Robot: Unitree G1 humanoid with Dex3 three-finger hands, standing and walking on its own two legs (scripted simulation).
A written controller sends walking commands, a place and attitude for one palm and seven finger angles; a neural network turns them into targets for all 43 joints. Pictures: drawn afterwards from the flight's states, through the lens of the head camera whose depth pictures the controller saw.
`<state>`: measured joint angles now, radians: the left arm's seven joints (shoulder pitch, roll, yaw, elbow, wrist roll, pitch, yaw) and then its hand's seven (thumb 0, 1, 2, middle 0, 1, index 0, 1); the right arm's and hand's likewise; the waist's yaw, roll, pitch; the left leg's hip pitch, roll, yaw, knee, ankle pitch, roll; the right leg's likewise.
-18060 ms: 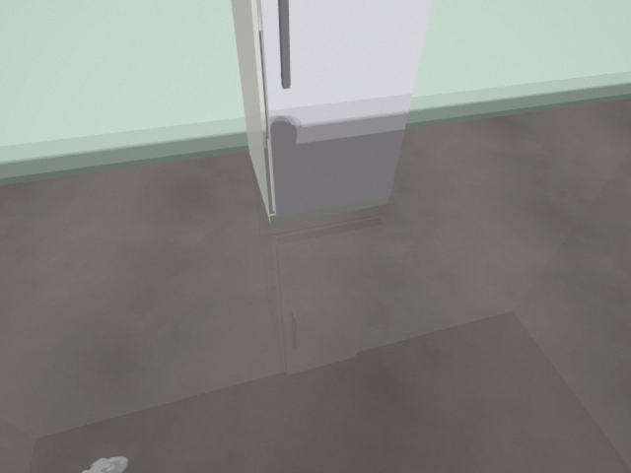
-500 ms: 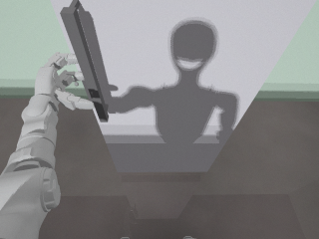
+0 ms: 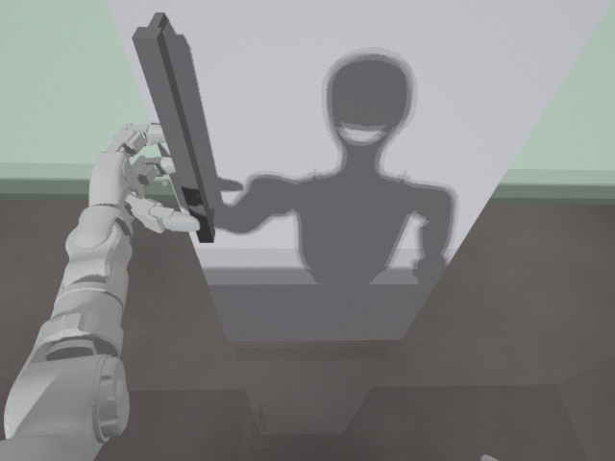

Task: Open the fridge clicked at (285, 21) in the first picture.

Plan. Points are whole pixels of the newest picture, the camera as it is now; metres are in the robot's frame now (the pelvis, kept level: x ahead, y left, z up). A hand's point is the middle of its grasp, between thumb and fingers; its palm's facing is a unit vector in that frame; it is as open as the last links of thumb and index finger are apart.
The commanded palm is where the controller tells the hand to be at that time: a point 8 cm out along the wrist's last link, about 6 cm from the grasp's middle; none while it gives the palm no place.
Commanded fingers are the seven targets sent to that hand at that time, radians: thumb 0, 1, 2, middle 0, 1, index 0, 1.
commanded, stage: slide the fingers in behind the handle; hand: left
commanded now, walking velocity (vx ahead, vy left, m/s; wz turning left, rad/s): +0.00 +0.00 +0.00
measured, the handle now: (188, 151) +0.49 +0.17 +0.13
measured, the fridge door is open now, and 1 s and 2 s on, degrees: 0 0 0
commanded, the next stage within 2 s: grip the handle and tug to test in 1.28 s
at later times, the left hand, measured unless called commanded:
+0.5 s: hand (181, 181) +0.44 +0.17 +0.12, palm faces +0.05 -1.00 -0.02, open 14.0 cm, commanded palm +0.41 +0.22 +0.12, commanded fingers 0.00 -0.50 0.30 -0.30 -1.20 -0.30 -1.20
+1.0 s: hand (191, 182) +0.44 +0.16 +0.12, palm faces +0.05 -1.00 +0.00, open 14.0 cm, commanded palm +0.41 +0.21 +0.12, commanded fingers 0.00 -0.50 0.30 -0.30 -1.20 -0.30 -1.20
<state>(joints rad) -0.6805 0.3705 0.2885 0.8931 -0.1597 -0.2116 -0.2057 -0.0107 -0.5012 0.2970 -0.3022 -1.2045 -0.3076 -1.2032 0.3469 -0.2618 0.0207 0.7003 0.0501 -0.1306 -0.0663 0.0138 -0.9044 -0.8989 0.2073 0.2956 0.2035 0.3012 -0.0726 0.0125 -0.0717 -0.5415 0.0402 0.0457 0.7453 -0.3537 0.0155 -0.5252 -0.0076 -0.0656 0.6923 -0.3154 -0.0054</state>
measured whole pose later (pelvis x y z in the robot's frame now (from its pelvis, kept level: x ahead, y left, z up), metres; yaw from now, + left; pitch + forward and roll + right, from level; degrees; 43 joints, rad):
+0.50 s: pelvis +0.01 -0.01 +0.00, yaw +0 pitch +8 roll -1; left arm -0.64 0.31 0.26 0.82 -0.14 -0.19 -0.14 -0.01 -0.50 0.30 -0.30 -1.20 -0.30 -1.20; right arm 0.32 -0.25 0.01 0.70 0.04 -0.12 -0.06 0.01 -0.90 -0.90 0.21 0.30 0.20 0.30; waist -0.06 0.01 -0.07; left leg -0.49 0.04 0.05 0.71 -0.35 0.01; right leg -0.48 0.00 -0.06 0.67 -0.32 -0.01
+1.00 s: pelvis +0.00 -0.01 +0.00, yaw +0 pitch +7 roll -1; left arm -0.70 0.32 0.27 0.92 -0.13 -0.21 -0.12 -0.01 -0.50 0.30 -0.30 -1.20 -0.30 -1.20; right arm 0.30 -0.25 0.02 0.72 0.04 -0.13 -0.06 0.01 -0.90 -0.90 0.21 0.30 0.20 0.30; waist -0.07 0.01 -0.05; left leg -0.49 0.04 0.04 0.70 -0.33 0.00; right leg -0.49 0.00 -0.06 0.67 -0.31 -0.02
